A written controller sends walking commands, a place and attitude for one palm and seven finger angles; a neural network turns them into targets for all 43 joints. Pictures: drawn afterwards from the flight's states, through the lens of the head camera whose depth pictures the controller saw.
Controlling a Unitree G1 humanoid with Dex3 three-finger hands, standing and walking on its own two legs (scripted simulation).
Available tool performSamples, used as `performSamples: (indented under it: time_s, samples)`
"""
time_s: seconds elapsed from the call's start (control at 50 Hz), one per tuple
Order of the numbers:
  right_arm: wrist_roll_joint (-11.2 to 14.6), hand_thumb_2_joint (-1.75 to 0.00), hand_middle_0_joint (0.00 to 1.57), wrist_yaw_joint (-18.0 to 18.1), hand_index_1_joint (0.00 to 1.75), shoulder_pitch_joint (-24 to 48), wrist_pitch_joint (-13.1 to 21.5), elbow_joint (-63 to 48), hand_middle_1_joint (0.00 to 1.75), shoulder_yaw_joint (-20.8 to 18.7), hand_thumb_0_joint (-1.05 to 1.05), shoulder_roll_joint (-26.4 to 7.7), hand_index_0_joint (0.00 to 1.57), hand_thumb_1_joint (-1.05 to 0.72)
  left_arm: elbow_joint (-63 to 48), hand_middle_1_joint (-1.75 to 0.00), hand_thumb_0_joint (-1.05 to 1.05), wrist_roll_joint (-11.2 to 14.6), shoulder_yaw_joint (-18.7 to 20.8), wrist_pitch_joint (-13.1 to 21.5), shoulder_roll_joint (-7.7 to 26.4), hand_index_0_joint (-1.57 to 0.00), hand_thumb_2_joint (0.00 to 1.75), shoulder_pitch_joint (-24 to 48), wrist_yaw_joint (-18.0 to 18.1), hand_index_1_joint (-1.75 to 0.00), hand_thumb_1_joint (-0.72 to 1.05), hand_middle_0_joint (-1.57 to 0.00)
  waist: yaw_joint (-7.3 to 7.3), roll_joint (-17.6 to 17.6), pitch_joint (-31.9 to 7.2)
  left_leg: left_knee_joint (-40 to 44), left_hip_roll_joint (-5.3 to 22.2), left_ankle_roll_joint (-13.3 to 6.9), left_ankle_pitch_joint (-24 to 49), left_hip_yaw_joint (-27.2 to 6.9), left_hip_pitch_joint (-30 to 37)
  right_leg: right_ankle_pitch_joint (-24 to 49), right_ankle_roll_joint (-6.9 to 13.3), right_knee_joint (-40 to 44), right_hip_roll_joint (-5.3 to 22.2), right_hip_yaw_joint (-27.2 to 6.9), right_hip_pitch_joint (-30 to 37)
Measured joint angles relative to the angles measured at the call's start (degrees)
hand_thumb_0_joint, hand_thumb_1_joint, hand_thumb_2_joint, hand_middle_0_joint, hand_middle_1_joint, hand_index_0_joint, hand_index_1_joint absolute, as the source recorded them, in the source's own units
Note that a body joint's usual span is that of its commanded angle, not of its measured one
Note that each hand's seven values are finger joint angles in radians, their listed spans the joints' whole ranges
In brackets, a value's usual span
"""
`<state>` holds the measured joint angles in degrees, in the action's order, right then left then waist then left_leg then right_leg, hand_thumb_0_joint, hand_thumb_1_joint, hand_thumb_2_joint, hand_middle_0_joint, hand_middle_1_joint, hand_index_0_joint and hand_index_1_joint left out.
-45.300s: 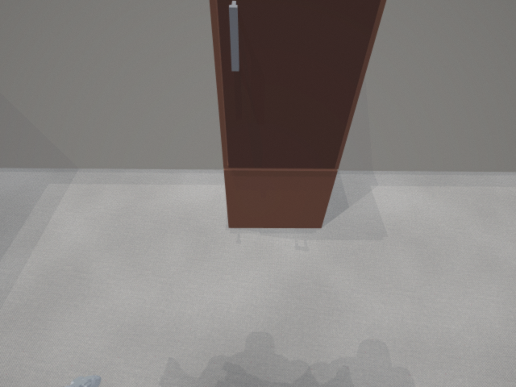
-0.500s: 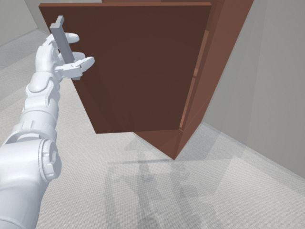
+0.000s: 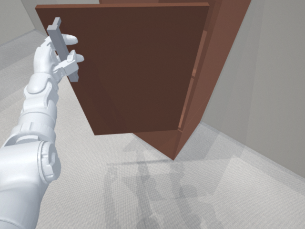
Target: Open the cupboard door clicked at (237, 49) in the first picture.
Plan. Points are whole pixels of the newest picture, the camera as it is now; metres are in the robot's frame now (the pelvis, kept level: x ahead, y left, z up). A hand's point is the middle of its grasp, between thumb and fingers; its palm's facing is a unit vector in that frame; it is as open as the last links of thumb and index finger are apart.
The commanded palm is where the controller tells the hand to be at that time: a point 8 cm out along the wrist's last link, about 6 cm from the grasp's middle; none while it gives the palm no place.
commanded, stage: pull the door open along its arc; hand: left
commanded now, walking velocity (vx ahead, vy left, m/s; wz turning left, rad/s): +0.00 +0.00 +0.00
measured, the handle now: (66, 52) +0.55 +0.20 +0.16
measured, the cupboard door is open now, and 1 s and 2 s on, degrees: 41 82 80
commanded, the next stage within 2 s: open thumb and fingers to let go in 0.94 s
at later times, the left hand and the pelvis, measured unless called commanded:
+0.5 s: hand (86, 105) +0.36 +0.12 +0.16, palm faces +0.19 -0.98 +0.10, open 5.9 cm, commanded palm +0.30 +0.20 +0.16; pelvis +0.00 -0.01 +0.01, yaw -2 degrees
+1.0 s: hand (126, 140) +0.27 +0.04 +0.17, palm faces +0.36 -0.93 +0.04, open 5.8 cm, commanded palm +0.22 +0.08 +0.16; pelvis -0.01 -0.05 +0.01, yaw +2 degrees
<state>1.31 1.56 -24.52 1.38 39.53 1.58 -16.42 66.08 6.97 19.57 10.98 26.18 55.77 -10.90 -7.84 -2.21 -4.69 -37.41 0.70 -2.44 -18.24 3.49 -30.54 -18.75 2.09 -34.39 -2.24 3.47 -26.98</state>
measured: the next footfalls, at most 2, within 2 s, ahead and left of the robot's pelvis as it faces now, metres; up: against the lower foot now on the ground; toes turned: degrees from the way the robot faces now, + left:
none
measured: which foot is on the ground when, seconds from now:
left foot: down 0.00-1.00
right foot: down 0.00-1.00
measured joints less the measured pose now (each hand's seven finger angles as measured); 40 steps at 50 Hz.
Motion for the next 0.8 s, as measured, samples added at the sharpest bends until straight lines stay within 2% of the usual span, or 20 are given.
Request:
performSamples:
  time_s: [0.16,0.32,0.38,0.44,0.52,0.58,0.7,0.8]
  samples:
    - [0.86,-0.9,0.2,-0.22,0.3,0.13,-0.97,-1.9,0.3,-0.47,0.01,0.0,0.2,-0.91,-11.4,-1.35,0.01,2.57,0.07,-1.72,-3.01,-0.38,0.81,-10.38,-0.85,-1.35,0.78,-0.37,1.49,-0.6,-0.71,1.98,0.3,0.09,0.08,1.25,3.75,0.33,0.04,1.5,-0.35,-1.37,3.05]
    - [2.13,-0.9,0.2,-0.23,0.3,4.17,-1.41,-4.68,0.3,-0.48,0.01,0.65,0.2,-0.91,-34.18,-1.35,0.01,5.88,-3.13,-8.04,-9.34,-0.38,0.77,-27.59,-0.51,-1.35,0.75,-0.38,4.11,-0.83,-0.75,5.16,0.25,0.35,0.83,2.17,10.05,0.85,0.2,3.66,-0.44,-2.38,8.57]
    - [2.26,-0.9,0.2,-0.24,0.3,7.19,-1.31,-5.45,0.3,-0.37,0.01,1.28,0.2,-0.91,-43.8,-1.35,0.0,6.71,-4.76,-12.1,-13.14,-0.38,0.75,-33.78,3.82,-1.35,0.73,-0.39,5.3,-0.79,-0.74,6.27,0.26,0.57,1.21,2.47,12.25,1.07,0.34,4.26,-0.5,-2.71,10.42]
    - [1.84,-0.9,0.2,-0.23,0.3,10.94,-1.47,-5.68,0.3,-0.12,0.01,2.22,0.2,-0.91,-52.25,-1.35,0.0,6.27,-6.77,-16.18,-17.77,-0.39,0.73,-38.58,11.56,-1.35,0.7,-0.39,6.34,-0.67,-0.51,7.27,0.26,0.88,1.69,2.46,14.25,1.27,0.55,4.83,-0.55,-2.71,12.24]
    - [0.85,-0.9,0.2,-0.15,0.3,15.63,-2.65,-5.91,0.3,0.5,0.01,3.63,0.2,-0.91,-60.43,-1.35,-0.02,3.05,-10.89,-21.46,-22.23,-0.39,0.71,-42.89,21.77,-1.35,0.67,-0.39,7.35,-0.63,-0.09,8.65,0.24,1.38,2.47,1.85,16.77,1.62,0.97,5.93,-0.61,-2.14,14.83]
    - [0.11,-0.9,0.2,0.0,0.3,18.07,-3.81,-6.04,0.3,1.07,0.01,4.6,0.2,-0.91,-64.44,-1.35,-0.01,1.31,-14.06,-24.64,-24.38,-0.39,0.7,-45.33,27.45,-1.35,0.66,-0.39,7.8,-0.78,0.25,9.7,0.29,1.81,3.04,1.04,18.67,1.99,1.34,7.22,-0.74,-1.37,17.08]
    - [-1.18,-0.9,0.2,0.0,0.3,19.86,-5.81,-5.6,0.3,1.79,0.01,5.94,0.2,-0.91,-70.02,-1.35,-0.01,-0.96,-18.93,-28.05,-27.69,-0.39,0.71,-49.21,34.41,-1.35,0.66,-0.39,8.4,-0.78,0.8,10.99,0.55,2.67,3.81,-0.53,21.11,2.54,2.2,9.2,-1.17,0.11,20.28]
    - [-1.77,-0.9,0.2,-0.4,0.3,18.89,-7.26,-4.87,0.3,1.62,0.01,5.89,0.2,-0.91,-74.55,-1.35,0.01,-2.43,-22.89,-28.51,-29.19,-0.39,0.73,-53.2,36.15,-1.35,0.69,-0.39,8.68,-1.17,1.31,11.15,0.59,3.11,4.03,-1.36,21.86,2.36,2.67,9.27,-1.27,0.92,21.24]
